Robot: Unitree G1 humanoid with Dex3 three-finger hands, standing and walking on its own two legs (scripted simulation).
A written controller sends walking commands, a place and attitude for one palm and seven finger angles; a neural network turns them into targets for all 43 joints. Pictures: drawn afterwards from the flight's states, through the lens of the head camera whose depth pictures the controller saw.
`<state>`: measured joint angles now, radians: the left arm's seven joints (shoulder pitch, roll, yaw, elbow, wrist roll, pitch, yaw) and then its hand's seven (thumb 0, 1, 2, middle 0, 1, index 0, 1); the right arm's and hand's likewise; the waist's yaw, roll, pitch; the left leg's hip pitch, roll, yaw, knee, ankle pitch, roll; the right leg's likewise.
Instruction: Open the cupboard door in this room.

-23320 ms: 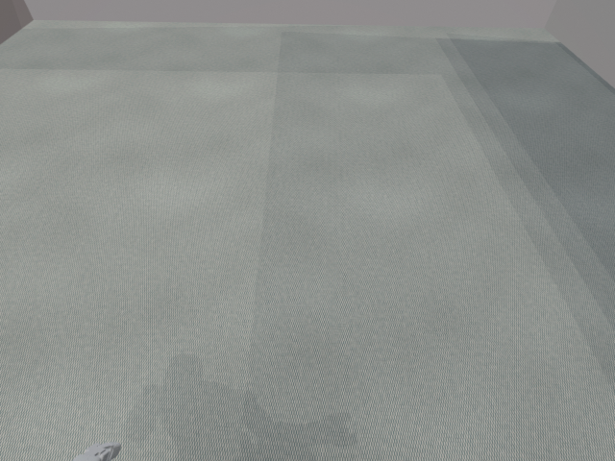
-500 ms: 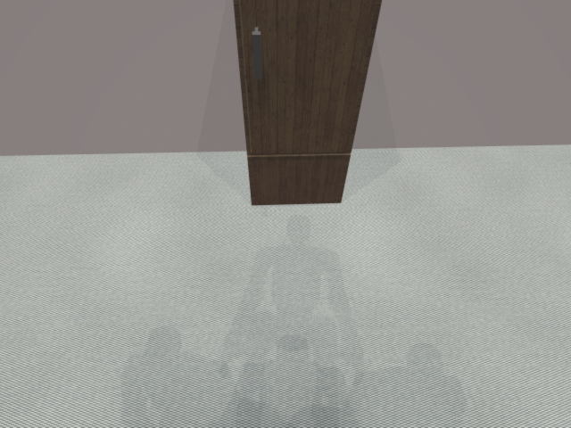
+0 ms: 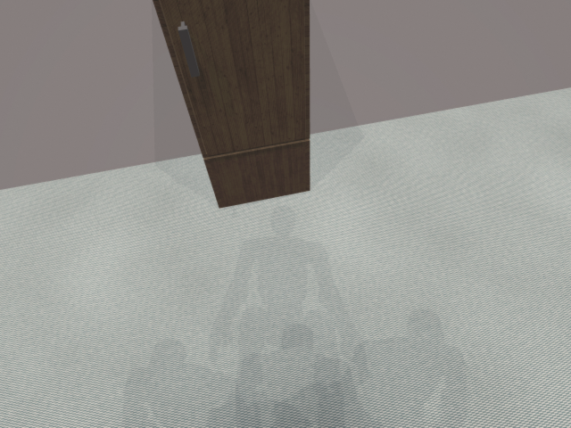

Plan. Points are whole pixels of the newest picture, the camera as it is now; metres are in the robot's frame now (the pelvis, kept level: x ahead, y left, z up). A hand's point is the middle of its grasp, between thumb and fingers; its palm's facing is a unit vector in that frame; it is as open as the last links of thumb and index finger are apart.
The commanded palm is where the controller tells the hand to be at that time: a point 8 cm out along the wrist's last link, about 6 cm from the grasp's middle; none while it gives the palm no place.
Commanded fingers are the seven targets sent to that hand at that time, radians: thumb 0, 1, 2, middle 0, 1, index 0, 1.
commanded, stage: walk to a spot facing it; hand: left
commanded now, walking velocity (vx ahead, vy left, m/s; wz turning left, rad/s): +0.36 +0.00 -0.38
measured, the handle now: (189, 49) +1.07 +0.36 +0.01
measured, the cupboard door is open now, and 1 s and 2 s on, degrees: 0 0 0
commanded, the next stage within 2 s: turn to face it in 0.80 s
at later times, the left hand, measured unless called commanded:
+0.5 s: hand (174, 419) +0.16 +0.21 -0.18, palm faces -0.08 -0.98 -0.16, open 7.4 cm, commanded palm none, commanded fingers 0.00 0.90 0.90 -0.20 -0.30 -0.20 -0.30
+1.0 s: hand (274, 217) +0.56 +0.08 -0.14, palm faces -0.49 -0.83 -0.26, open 7.4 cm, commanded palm none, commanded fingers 0.00 0.90 0.90 -0.20 -0.30 -0.20 -0.30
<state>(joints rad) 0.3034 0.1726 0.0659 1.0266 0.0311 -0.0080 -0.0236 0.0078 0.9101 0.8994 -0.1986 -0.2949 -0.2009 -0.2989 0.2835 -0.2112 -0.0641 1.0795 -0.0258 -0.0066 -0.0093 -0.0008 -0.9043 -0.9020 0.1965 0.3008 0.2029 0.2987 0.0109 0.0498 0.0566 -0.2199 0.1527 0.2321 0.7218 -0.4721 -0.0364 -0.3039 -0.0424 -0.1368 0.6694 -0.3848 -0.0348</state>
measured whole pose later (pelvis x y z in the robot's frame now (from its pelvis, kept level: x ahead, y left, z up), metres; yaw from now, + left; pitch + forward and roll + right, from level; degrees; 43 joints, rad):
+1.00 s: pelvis +0.33 -0.02 +0.00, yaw -27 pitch +0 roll +0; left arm 0.03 0.21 0.05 0.88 0.02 -0.01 -0.01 0.00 0.91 0.90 -0.20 -0.29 -0.20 -0.30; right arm 0.31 -0.22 -0.06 1.02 -0.01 0.02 -0.01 0.00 -0.91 -0.90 0.19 0.30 0.20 0.30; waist -0.07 0.04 0.13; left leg -0.28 0.16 0.21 0.97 -0.54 -0.05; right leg -0.39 -0.03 -0.13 0.70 -0.30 -0.05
